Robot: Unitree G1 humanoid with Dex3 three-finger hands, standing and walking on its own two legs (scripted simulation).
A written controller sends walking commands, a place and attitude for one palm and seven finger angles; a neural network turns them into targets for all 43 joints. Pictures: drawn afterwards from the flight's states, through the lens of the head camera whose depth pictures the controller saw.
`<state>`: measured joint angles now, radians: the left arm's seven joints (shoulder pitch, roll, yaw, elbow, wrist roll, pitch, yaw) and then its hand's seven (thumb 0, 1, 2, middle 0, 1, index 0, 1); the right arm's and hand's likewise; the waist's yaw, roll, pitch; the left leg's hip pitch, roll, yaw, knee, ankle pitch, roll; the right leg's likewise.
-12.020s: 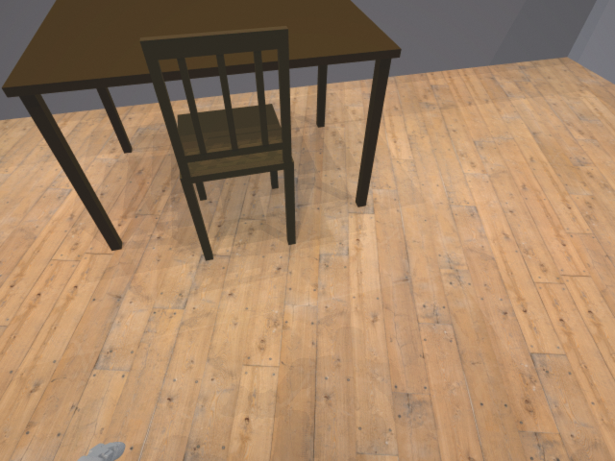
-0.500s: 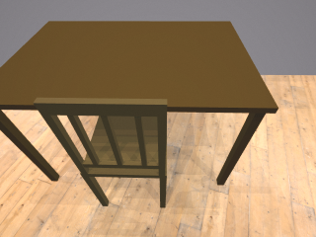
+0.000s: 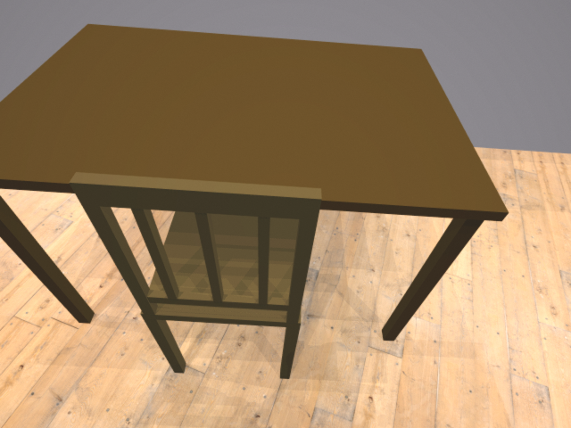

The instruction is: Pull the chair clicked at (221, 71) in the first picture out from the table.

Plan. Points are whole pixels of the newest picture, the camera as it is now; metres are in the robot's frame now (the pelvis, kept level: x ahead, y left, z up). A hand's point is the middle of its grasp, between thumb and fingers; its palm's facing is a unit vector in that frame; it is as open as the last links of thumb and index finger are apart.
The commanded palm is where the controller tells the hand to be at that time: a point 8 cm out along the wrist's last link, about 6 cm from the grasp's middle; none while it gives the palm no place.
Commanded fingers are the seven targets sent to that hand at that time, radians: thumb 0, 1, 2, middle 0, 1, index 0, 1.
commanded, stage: come to a stop and stand still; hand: left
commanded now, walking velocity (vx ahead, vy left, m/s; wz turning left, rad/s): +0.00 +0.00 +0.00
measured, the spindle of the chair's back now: (211, 260) +0.42 +0.17 -0.09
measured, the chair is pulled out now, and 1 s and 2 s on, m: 0.00 0.00 0.00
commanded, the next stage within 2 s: look again from close up in 0.84 s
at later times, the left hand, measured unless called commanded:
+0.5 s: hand out of the picture -0.02 +0.20 -0.18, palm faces +0.02 -0.98 -0.17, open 7.4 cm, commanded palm none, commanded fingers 0.00 0.90 0.90 -0.20 -0.30 -0.20 -0.30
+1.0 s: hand out of the picture -0.05 +0.21 -0.18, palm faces +0.02 -0.98 -0.18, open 7.3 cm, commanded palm none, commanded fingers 0.00 0.90 0.90 -0.20 -0.30 -0.20 -0.30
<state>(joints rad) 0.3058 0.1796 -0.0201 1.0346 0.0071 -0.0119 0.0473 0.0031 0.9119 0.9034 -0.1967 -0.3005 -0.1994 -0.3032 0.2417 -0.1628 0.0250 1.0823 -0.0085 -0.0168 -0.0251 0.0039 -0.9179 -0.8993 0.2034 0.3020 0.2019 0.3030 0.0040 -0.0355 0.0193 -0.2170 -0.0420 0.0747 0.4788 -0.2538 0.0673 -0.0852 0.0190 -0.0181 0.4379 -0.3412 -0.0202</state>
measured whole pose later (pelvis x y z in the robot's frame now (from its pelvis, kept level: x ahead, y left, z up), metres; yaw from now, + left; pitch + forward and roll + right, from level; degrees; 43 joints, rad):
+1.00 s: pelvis -0.01 +0.04 +0.00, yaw +0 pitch -1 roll +0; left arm 0.35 0.16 -0.02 1.12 0.01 0.00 0.05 0.00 0.91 0.90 -0.20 -0.30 -0.20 -0.30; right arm 0.29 -0.14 0.02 1.14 0.00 -0.03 -0.03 0.00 -0.91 -0.90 0.20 0.30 0.20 0.30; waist 0.01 -0.04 0.01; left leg -0.18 -0.11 0.10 0.36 -0.17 0.13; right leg -0.09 -0.04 0.00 0.40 -0.30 0.04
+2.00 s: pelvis -0.04 +0.02 -0.03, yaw +3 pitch +5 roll +1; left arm 0.27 0.18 0.07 0.17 -0.20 -0.32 -0.02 0.01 0.82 0.85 -0.18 -0.28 -0.18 -0.28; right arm 0.27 -0.28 0.00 0.75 0.02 -0.26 -0.02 0.01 -0.91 -0.90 0.21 0.30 0.20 0.30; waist -0.07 0.01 -0.12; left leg -0.54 -0.11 0.07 0.76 -0.31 0.07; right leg -0.53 0.00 -0.05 0.82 -0.37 -0.04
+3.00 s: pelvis -0.02 +0.02 -0.08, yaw +3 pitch +16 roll -4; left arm 0.40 0.25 0.18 -0.02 -0.29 -0.49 -0.23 -0.01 -0.36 0.36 -0.07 -0.10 -0.08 -0.11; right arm 0.19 -0.23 -0.01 0.56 0.03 -0.18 -0.04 0.01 -0.91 -0.90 0.20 0.30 0.20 0.30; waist -0.02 0.02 -0.16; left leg -0.91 -0.04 0.02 1.12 -0.49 0.09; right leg -0.84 0.06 -0.11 1.06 -0.51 -0.05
